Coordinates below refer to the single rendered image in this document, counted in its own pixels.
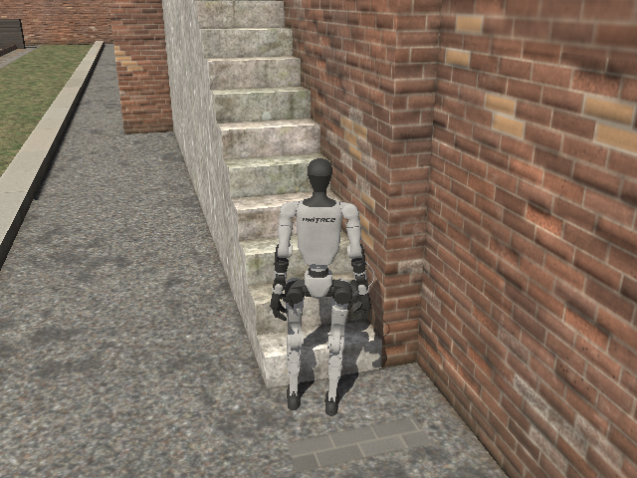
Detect stairs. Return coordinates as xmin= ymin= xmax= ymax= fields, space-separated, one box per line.
xmin=162 ymin=0 xmax=382 ymax=388

